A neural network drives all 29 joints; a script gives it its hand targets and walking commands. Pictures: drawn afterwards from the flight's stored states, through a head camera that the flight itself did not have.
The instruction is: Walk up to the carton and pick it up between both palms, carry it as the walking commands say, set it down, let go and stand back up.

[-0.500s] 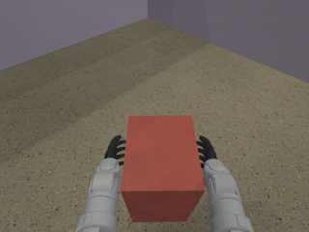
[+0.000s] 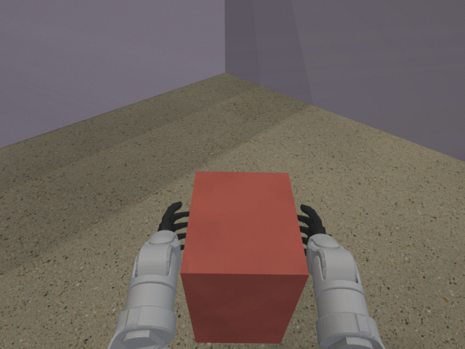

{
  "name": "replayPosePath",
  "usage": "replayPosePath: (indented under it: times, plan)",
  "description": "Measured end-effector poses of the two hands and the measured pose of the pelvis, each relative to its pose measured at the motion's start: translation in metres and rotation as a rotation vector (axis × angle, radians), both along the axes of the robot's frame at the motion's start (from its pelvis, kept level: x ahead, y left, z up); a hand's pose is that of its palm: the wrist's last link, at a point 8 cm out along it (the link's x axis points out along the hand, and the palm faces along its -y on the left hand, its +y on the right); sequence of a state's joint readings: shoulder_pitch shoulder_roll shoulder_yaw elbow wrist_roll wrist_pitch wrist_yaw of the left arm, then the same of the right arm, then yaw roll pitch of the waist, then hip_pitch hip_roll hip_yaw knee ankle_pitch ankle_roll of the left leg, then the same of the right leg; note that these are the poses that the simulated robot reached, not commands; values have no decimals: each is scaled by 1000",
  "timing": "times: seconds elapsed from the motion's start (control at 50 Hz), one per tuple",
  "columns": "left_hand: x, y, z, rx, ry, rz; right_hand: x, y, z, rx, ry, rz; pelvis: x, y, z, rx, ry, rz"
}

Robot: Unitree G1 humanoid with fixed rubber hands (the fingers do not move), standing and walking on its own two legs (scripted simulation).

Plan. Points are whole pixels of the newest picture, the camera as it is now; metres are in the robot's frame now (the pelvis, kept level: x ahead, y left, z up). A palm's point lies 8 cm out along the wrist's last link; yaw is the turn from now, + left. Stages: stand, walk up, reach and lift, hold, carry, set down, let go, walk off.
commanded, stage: reach and lift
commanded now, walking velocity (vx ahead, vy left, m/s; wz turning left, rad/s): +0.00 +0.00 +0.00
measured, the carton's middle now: (240, 261) +0.32 -0.01 -0.02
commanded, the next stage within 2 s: hold in 1.00 s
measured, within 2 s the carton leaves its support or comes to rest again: neither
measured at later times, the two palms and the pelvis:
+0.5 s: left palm (162, 241) +0.32 +0.14 +0.06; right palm (308, 239) +0.31 -0.13 +0.06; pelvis +0.01 +0.00 +0.00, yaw +0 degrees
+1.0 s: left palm (164, 247) +0.30 +0.13 +0.06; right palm (314, 248) +0.30 -0.14 +0.06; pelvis +0.01 +0.00 +0.00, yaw -1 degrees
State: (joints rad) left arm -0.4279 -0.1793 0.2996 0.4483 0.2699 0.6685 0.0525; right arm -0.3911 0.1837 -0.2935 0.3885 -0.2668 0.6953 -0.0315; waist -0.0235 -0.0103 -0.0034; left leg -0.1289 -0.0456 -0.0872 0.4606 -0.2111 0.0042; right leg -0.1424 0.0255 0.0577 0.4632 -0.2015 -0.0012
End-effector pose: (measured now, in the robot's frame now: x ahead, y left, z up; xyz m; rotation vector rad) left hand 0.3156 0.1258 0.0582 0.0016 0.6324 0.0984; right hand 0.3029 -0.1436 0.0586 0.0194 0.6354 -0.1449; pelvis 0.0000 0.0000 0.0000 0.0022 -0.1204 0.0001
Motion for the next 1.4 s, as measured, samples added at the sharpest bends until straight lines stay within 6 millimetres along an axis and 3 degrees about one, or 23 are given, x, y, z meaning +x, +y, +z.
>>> replayPosePath:
  times: [0.54,0.74,1.12,1.4]
  plan:
    - [0,11,-3,3,19,32,12,11,-1,-32,20,58,17,-2,3,-2,-9,-8]
    - [0,7,-1,26,21,4,7,7,-1,-50,22,59,21,-2,5,-3,-15,-9]
    - [-19,5,-1,27,22,4,-12,4,-1,-41,23,54,3,-4,2,1,-40,-12]
    - [-22,4,0,12,15,10,-14,4,2,-35,17,46,-1,-5,0,1,-50,-12]
